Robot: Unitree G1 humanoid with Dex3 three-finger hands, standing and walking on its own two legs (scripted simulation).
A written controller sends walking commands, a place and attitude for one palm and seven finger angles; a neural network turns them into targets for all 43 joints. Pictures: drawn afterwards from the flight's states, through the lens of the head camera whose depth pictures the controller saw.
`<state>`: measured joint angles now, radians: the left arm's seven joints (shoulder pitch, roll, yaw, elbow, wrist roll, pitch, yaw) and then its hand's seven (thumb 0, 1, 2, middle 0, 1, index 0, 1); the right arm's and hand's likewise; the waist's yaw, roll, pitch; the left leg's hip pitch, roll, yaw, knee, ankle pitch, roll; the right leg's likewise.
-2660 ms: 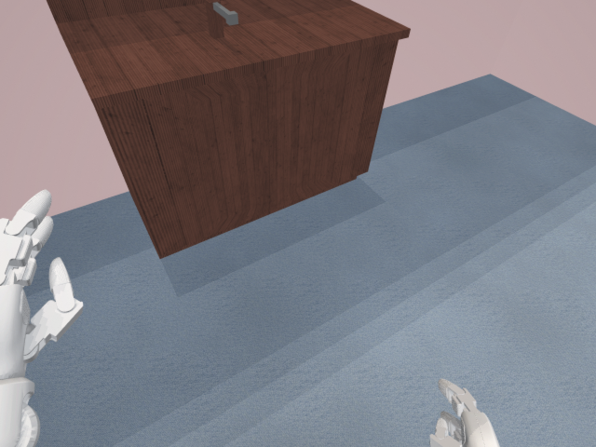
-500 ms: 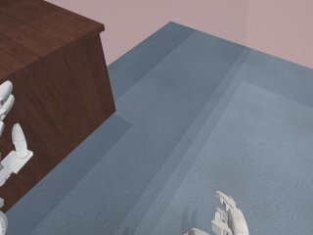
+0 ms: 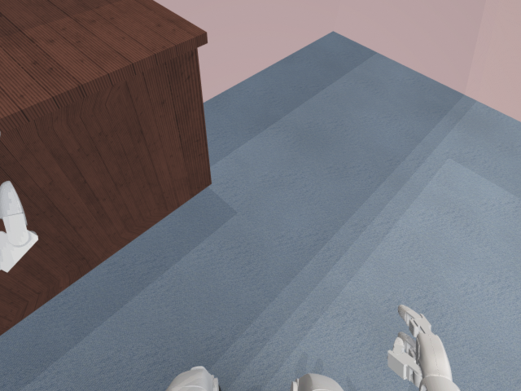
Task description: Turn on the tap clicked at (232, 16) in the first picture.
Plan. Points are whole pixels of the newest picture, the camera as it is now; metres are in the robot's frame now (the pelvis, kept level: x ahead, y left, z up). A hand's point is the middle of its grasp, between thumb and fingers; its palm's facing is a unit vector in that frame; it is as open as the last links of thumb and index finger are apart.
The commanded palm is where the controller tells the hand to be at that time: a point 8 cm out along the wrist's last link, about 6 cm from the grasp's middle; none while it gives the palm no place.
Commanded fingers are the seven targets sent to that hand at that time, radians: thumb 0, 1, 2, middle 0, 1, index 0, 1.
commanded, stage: turn to face it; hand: left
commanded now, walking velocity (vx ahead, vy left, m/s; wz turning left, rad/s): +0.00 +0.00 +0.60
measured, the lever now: out of the picture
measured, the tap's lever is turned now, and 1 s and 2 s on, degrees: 0 0 0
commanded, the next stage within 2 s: take the last steps up to it in 0.52 s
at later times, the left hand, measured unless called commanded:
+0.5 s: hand (13, 365) +0.13 +0.20 +0.20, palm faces +0.63 -0.67 -0.40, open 7.5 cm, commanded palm +0.06 +0.23 +0.20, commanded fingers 0.00 0.90 0.90 -0.20 -0.30 -0.20 -0.30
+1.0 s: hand out of the picture +0.02 +0.18 +0.20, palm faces +0.74 -0.53 -0.41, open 7.5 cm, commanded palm -0.05 +0.20 +0.20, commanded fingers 0.00 0.90 0.90 -0.20 -0.30 -0.20 -0.30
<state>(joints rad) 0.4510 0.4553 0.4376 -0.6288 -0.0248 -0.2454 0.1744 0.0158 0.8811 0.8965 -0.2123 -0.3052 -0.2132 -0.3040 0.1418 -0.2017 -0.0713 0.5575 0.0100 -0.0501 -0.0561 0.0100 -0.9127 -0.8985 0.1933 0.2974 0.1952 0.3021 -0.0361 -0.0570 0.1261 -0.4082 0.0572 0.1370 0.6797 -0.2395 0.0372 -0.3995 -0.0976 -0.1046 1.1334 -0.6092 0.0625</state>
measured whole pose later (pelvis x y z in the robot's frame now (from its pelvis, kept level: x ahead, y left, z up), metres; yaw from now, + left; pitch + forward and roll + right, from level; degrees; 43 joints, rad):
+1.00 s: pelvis -0.07 -0.12 +0.01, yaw +26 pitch -2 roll +1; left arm 0.42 0.33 0.31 -0.44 -0.02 -0.20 0.15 0.02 0.88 0.90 -0.21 -0.30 -0.21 -0.30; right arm 0.22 -0.18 0.02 0.70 -0.01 -0.07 -0.04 0.01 -0.91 -0.90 0.20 0.30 0.20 0.30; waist 0.03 0.04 0.02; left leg -0.50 0.02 0.00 1.05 -0.40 -0.01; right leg -0.24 -0.07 -0.14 0.60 -0.33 -0.03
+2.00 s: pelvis +0.03 +0.00 +0.01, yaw +27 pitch -1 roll +0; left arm 0.42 0.40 0.39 -0.51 -0.01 -0.26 0.17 0.02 0.88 0.90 -0.21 -0.31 -0.21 -0.30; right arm 0.18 -0.21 -0.05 0.60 0.00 -0.08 -0.07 0.01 -0.91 -0.90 0.20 0.30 0.20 0.30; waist -0.01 -0.05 0.06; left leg -0.33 0.07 0.18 0.61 -0.26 0.03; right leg -0.35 -0.07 -0.07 1.01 -0.53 0.01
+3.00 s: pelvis +0.22 +0.08 +0.01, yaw +27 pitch -1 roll +0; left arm 0.43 0.35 0.35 -0.48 -0.01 -0.21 0.15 0.02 0.88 0.90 -0.21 -0.30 -0.21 -0.30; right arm 0.19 -0.17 0.02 0.66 0.01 -0.06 -0.05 0.01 -0.90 -0.90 0.20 0.30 0.20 0.30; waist 0.01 0.05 0.07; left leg -0.39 0.08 0.06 0.99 -0.47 -0.01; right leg -0.32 -0.05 -0.17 0.63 -0.28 -0.05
